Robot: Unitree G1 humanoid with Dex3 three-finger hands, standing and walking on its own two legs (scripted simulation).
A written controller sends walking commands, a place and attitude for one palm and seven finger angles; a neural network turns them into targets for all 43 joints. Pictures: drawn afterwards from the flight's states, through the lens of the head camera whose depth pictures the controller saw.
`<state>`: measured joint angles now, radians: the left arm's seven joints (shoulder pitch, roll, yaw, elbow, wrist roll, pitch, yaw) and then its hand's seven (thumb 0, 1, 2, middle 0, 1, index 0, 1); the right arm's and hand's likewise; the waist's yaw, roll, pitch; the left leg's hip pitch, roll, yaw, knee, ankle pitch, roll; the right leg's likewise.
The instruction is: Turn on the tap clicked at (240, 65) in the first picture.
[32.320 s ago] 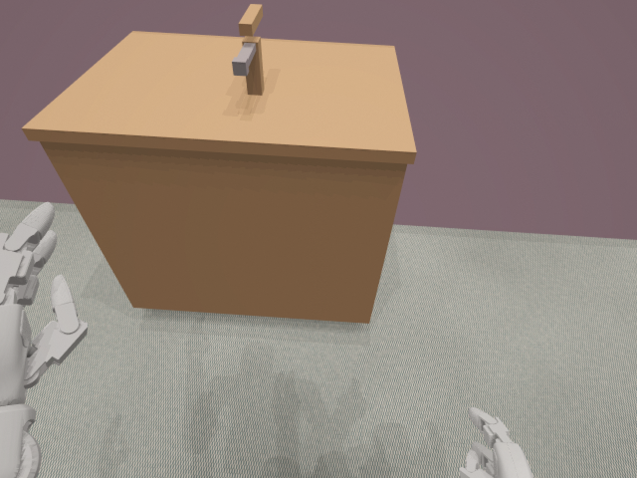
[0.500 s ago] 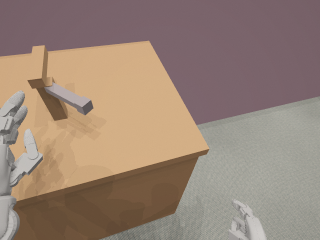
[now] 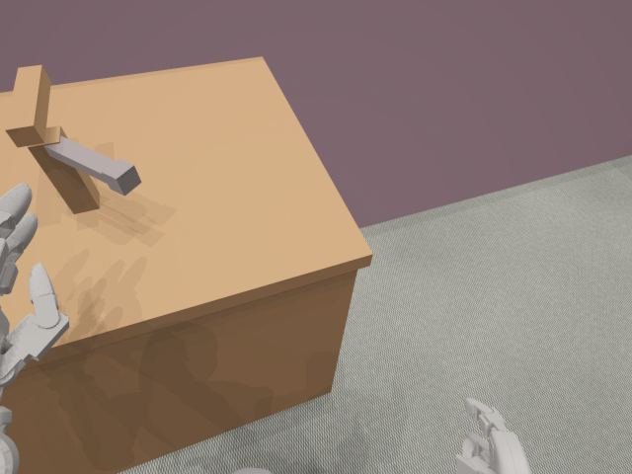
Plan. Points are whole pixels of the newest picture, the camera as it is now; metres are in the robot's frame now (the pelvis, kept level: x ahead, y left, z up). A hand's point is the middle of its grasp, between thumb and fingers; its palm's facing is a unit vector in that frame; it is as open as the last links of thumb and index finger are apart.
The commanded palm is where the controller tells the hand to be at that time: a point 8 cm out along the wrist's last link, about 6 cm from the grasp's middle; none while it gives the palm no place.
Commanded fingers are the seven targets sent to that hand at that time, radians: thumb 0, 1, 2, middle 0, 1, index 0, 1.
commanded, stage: come to a stop and stand still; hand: left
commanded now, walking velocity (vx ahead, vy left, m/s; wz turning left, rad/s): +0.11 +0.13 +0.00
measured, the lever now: (122, 177) +0.40 +0.28 +0.15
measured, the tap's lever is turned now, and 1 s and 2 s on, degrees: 41 41 41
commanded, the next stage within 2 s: look again from close up in 0.74 s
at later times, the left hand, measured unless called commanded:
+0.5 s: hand out of the picture +0.16 +0.32 +0.17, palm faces +0.48 -0.81 -0.34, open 7.4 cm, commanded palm +0.12 +0.34 +0.18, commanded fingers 0.00 0.90 0.90 -0.20 -0.30 -0.20 -0.30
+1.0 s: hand out of the picture +0.21 +0.30 +0.19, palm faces +0.39 -0.81 -0.44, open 7.4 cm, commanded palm +0.14 +0.34 +0.18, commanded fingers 0.00 0.90 0.90 -0.20 -0.30 -0.20 -0.30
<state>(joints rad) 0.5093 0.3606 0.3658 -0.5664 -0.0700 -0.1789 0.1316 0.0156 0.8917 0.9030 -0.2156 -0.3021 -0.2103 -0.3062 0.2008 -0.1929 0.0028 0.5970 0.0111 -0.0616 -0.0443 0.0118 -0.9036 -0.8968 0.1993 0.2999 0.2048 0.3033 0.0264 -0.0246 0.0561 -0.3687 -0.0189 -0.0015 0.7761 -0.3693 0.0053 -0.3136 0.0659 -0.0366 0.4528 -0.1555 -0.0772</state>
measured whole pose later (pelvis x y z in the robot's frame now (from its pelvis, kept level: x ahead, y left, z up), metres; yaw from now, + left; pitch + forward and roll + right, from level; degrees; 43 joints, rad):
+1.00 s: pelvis -0.02 +0.05 +0.00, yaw +2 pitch -2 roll -1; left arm 0.32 0.39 0.41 -0.43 -0.05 -0.23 0.05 0.02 0.90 0.90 -0.20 -0.30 -0.20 -0.30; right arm 0.23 -0.24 -0.02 0.57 0.02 -0.12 0.07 0.01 -0.90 -0.90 0.20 0.30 0.20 0.30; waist 0.00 0.04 0.09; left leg -0.14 -0.03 0.05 0.58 -0.37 0.02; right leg -0.30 -0.01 -0.03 0.51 -0.17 0.00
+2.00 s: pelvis -0.03 +0.05 +0.00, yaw +2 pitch -4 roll +0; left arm 0.35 0.35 0.39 -0.41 -0.04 -0.26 0.09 0.02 0.89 0.90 -0.21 -0.30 -0.21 -0.31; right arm 0.23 -0.20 0.01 0.59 0.01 -0.16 0.00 0.01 -0.90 -0.90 0.20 0.30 0.20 0.30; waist 0.04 -0.04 0.11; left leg -0.09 -0.05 0.05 0.51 -0.36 0.05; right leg -0.28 -0.02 -0.03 0.50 -0.16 0.00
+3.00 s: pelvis -0.03 +0.04 +0.00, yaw +5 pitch -3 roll +0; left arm 0.08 0.45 0.39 -0.28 -0.08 -0.13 0.02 0.02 0.89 0.90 -0.22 -0.30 -0.21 -0.31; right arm 0.24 -0.22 0.05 0.62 -0.02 -0.14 0.01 0.01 -0.90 -0.90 0.20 0.30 0.20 0.30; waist 0.07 -0.03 0.03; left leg -0.14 -0.07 0.00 0.53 -0.34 0.04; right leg -0.30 -0.01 -0.01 0.54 -0.19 -0.01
